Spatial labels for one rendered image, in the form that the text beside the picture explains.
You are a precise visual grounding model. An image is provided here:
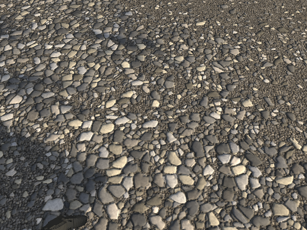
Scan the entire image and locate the robot left hand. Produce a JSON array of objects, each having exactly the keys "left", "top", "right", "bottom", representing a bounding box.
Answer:
[{"left": 38, "top": 215, "right": 87, "bottom": 230}]

